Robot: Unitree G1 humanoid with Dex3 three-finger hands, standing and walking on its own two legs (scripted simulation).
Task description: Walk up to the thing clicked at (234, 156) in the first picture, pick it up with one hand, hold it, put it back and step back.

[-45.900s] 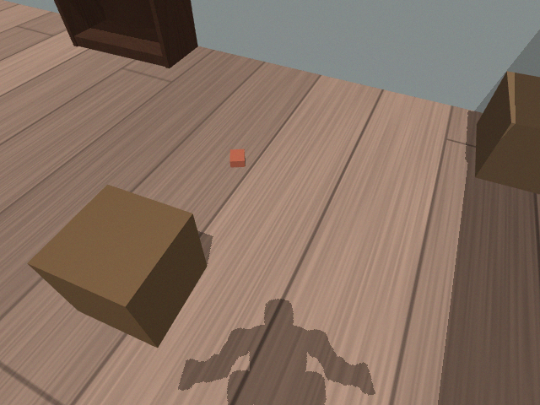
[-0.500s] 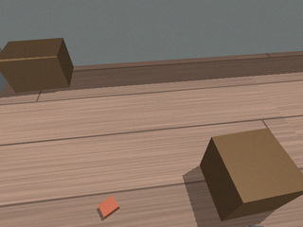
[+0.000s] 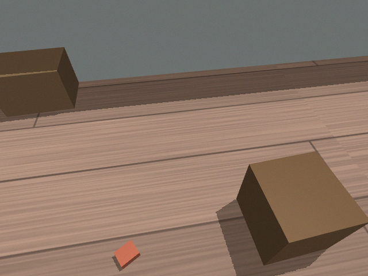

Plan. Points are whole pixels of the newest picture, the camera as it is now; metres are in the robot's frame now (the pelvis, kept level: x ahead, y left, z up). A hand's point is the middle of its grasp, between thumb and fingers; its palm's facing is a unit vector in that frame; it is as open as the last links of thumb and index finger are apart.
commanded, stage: walk up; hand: left
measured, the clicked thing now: (127, 254) +0.37 +0.30 -0.76
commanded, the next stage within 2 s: stand in 0.42 s
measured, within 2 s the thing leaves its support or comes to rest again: neither
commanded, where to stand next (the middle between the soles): +0.02 +0.00 m, yaw +0 degrees
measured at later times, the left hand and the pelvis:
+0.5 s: hand out of the picture +0.08 +0.25 -0.16, palm faces -0.03 -0.94 -0.33, open 7.4 cm; pelvis +0.00 +0.00 +0.00, yaw +0 degrees
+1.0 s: hand out of the picture +0.07 +0.25 -0.15, palm faces -0.02 -0.94 -0.34, open 7.4 cm; pelvis +0.00 -0.01 +0.00, yaw +0 degrees
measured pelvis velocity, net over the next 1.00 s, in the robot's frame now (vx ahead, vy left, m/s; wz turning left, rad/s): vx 0.00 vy -0.01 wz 0.01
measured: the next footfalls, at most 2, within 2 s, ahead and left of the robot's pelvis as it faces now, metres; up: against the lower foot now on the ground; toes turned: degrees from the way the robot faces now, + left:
none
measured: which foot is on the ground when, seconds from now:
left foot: down 0.00-1.00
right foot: down 0.00-1.00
